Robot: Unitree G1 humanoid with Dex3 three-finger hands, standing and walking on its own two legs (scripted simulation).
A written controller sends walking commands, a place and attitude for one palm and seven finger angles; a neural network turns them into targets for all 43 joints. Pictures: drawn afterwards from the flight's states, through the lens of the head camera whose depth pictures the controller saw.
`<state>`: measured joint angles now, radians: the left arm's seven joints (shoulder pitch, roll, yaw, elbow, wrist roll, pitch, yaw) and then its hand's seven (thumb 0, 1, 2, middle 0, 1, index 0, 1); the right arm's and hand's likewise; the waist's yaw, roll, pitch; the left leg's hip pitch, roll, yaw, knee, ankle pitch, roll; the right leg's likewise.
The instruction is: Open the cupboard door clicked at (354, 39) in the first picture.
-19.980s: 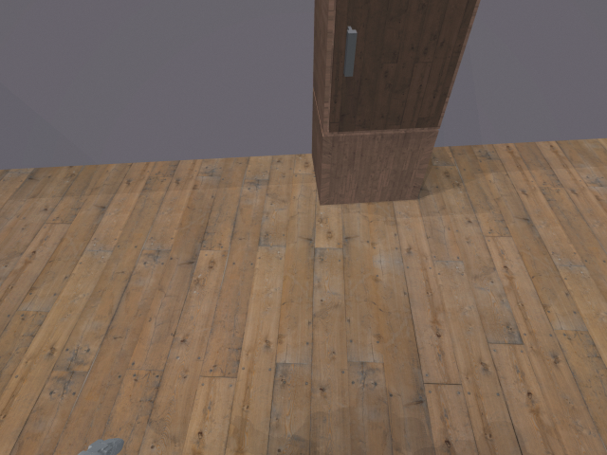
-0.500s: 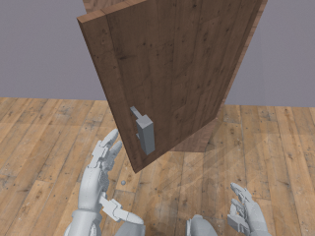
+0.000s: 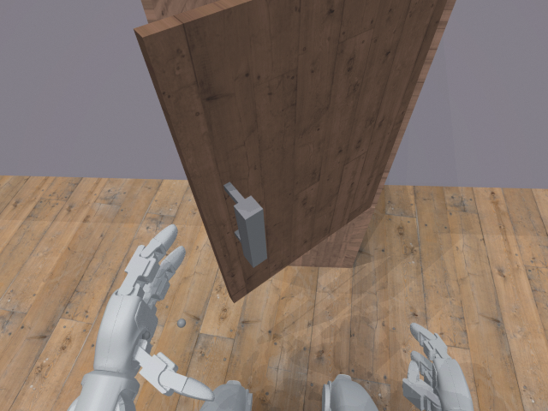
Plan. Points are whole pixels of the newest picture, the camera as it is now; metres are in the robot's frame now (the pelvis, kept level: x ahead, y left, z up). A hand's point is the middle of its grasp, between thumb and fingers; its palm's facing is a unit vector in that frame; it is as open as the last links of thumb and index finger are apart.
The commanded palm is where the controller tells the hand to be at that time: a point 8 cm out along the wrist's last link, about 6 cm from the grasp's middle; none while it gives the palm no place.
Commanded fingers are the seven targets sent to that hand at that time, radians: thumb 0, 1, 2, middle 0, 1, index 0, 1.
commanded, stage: draw the hand back to the body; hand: left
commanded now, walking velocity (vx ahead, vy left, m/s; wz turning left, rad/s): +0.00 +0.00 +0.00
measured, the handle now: (243, 224) +0.36 +0.07 +0.07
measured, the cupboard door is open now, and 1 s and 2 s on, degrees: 40 40 40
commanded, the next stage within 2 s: step back with the hand held close in 1.42 s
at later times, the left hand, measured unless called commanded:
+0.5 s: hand (87, 303) +0.21 +0.20 +0.15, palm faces +0.15 -0.94 -0.31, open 15.3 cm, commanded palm +0.18 +0.25 +0.18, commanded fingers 0.00 -0.01 0.51 -0.17 -0.30 -0.17 -0.30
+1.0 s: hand out of the picture +0.23 +0.27 +0.24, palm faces +0.40 -0.82 -0.41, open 9.6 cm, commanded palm +0.18 +0.31 +0.26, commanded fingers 0.00 0.87 0.88 -0.20 -0.30 -0.20 -0.30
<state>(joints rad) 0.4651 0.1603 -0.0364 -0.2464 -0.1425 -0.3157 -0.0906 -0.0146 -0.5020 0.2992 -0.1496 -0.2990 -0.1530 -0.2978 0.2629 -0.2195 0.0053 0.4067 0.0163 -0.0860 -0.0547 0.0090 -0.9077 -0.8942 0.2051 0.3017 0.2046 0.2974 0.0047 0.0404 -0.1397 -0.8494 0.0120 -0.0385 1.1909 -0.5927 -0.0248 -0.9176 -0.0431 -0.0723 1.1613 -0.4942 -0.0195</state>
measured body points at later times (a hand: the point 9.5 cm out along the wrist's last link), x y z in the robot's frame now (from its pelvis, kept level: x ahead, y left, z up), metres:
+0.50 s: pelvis +0.02 +0.01 +0.05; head +0.03 +0.00 +0.50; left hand +0.20 +0.25 +0.17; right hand +0.20 -0.21 -0.01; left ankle +0.00 +0.13 -0.64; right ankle +0.04 -0.11 -0.64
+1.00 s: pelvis +0.04 +0.02 +0.09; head +0.02 +0.00 +0.54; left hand +0.21 +0.31 +0.27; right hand +0.22 -0.20 +0.01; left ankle +0.00 +0.13 -0.64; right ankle +0.04 -0.11 -0.64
